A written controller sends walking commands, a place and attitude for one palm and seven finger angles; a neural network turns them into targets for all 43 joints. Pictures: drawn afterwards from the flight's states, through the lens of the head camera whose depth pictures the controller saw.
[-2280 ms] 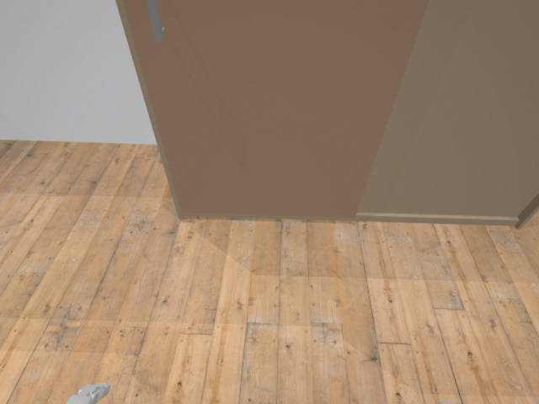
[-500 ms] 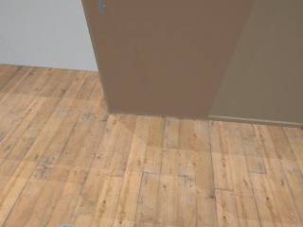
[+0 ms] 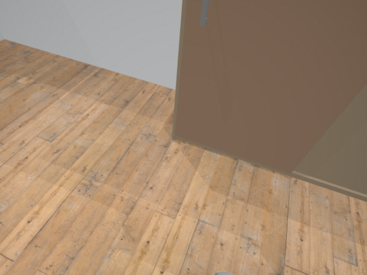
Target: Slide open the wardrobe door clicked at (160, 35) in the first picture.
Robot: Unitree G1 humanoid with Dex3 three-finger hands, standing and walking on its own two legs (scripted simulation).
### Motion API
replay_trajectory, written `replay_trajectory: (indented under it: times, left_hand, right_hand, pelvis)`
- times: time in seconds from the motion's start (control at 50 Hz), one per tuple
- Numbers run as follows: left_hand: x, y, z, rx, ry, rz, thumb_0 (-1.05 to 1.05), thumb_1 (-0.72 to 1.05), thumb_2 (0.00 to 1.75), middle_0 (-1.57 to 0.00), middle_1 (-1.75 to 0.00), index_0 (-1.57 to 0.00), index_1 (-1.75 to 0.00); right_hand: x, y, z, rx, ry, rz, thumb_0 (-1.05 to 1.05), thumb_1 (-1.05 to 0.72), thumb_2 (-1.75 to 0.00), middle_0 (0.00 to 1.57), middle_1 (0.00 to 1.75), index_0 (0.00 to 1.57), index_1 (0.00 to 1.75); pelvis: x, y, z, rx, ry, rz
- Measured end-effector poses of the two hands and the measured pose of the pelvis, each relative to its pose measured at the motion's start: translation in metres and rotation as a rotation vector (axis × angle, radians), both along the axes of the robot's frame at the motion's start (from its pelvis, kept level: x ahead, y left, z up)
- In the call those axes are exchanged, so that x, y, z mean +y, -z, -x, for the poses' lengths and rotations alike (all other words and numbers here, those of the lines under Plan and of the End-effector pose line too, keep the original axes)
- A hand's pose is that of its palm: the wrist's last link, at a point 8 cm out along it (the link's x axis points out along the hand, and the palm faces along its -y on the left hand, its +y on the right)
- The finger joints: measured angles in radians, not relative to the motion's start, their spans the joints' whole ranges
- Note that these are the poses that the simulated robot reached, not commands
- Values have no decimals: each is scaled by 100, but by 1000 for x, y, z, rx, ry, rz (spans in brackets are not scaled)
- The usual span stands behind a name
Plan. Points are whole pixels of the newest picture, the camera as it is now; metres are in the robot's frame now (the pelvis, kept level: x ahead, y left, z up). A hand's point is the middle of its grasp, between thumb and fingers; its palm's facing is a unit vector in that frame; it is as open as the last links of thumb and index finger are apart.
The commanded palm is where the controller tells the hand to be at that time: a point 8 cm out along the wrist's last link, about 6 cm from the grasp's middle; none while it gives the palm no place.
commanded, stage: walk to a spot facing it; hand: left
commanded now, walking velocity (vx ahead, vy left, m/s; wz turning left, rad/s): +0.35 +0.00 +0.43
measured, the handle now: (206, 2) +1.08 -0.07 +0.17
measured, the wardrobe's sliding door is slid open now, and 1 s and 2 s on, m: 0.00 0.00 0.00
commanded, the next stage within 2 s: turn to face it in 0.86 s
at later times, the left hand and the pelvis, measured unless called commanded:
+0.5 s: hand (130, 259) +0.19 +0.12 -0.15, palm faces +0.28 -0.93 -0.24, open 7.4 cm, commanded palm none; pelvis +0.15 -0.08 -0.01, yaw +16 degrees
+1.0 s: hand out of the picture +0.13 +0.12 -0.20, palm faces +0.62 -0.76 -0.21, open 7.4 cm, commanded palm none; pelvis +0.27 -0.01 -0.02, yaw +34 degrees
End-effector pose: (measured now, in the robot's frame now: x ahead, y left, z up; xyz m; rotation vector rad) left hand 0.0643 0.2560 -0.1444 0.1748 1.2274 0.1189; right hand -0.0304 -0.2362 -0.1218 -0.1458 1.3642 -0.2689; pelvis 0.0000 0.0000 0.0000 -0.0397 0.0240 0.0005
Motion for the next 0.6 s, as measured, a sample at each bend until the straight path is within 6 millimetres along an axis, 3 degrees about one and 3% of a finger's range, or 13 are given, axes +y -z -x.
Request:
replay_trajectory:
  times: [0.18,0.34,0.38,0.44,0.52,0.6]
  left_hand:
    - [-21,-13,-48,-92,-56,-4,1,90,90,-20,-30,-20,-30]
    - [-60,-24,-118,-186,-92,-27,1,90,90,-20,-30,-20,-30]
    - [-68,-20,-131,-224,-111,-48,0,90,90,-20,-30,-20,-30]
    - [-78,-24,-126,-215,-180,-60,0,90,90,-20,-30,-20,-30]
    - [-92,-27,-98,-124,-291,-63,0,90,90,-20,-30,-20,-30]
    - [-112,-22,-63,8,-390,-44,0,90,90,-20,-30,-20,-30]
  right_hand:
    - [-23,4,-35,40,-64,-16,1,-90,-89,20,30,21,30]
    - [-65,24,-102,76,-136,-41,1,-90,-89,20,30,21,30]
    - [-78,36,-127,79,-168,-49,1,-90,-89,20,30,21,30]
    - [-91,37,-179,55,-244,-51,1,-90,-89,20,30,20,30]
    - [-95,25,-264,-34,-340,-55,1,-90,-89,19,30,20,30]
    - [-85,18,-345,-111,-423,-55,1,-91,-89,19,30,20,30]
  pelvis:
    - [-19,-1,-36,9,-98,-29]
    - [-56,8,-94,9,-167,-51]
    - [-67,18,-111,10,-188,-55]
    - [-77,14,-130,-11,-244,-49]
    - [-84,3,-161,-21,-299,-71]
    - [-84,-1,-187,-24,-355,-72]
